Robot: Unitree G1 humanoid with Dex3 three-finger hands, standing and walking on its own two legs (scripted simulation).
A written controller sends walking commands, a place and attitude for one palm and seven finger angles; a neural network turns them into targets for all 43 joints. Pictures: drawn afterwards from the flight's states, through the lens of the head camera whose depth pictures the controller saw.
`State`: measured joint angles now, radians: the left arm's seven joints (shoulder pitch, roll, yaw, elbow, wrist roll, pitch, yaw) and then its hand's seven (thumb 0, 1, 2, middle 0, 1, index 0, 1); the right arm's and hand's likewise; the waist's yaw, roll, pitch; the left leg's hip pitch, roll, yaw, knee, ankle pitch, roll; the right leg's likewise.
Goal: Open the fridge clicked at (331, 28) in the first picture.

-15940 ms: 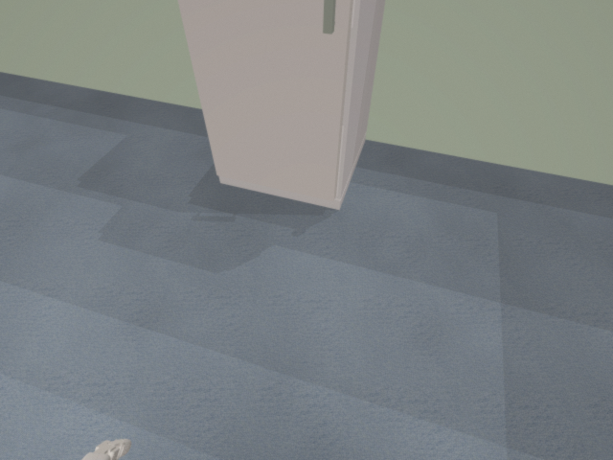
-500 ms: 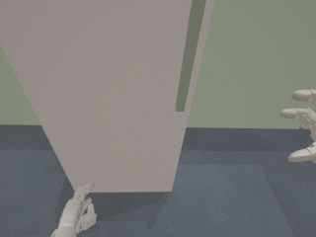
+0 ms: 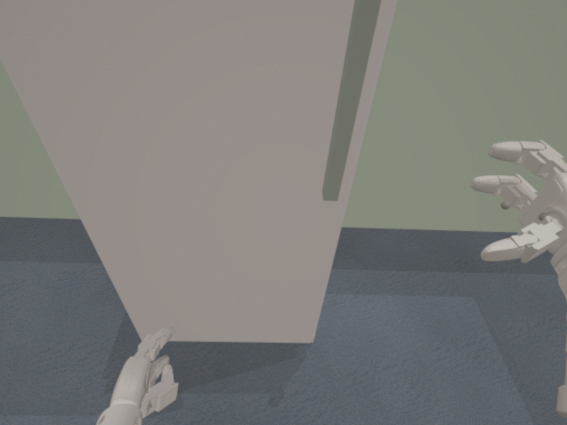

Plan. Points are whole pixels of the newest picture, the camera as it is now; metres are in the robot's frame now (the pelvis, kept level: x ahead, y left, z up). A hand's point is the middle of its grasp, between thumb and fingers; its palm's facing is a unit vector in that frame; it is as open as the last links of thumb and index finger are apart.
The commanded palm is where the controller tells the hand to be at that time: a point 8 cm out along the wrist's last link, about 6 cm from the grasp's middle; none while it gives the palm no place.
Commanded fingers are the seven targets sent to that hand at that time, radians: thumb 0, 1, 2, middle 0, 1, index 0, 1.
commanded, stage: move the hooked fingers beside the handle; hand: right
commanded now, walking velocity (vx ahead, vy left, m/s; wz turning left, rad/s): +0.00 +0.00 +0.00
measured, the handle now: (344, 103) +0.54 -0.08 +0.23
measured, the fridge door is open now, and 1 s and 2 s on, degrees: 0 0 0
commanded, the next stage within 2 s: none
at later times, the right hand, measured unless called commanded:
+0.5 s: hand (446, 173) +0.38 -0.20 +0.22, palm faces +0.00 +1.00 -0.02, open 14.0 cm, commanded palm +0.36 -0.24 +0.22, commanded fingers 0.00 0.50 -0.30 0.30 1.20 0.30 1.20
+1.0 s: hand (406, 147) +0.44 -0.16 +0.22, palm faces +0.01 +1.00 +0.01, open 14.0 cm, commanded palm +0.42 -0.21 +0.21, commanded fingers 0.00 0.50 -0.30 0.30 1.20 0.30 1.20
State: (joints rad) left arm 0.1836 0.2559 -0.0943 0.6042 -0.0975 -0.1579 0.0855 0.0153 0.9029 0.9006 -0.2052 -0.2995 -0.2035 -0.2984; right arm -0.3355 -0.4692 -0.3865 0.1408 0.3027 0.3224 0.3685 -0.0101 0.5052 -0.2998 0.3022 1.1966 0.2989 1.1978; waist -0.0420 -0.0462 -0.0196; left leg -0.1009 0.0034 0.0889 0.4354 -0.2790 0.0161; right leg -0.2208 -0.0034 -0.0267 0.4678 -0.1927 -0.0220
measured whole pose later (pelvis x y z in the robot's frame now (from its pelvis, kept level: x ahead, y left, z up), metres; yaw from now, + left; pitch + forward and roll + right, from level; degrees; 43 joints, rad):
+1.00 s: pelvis +0.01 +0.01 +0.00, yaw +2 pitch +0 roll +0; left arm 0.27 0.27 -0.04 0.67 -0.08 -0.06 0.08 0.01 0.90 0.90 -0.20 -0.30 -0.20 -0.30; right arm -0.73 -0.37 -0.26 0.61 0.20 0.21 0.15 -0.01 0.50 -0.30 0.30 1.20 0.30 1.20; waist 0.03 -0.03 -0.03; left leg -0.15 -0.01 0.06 0.43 -0.28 0.03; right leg -0.25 -0.02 -0.05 0.44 -0.19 -0.01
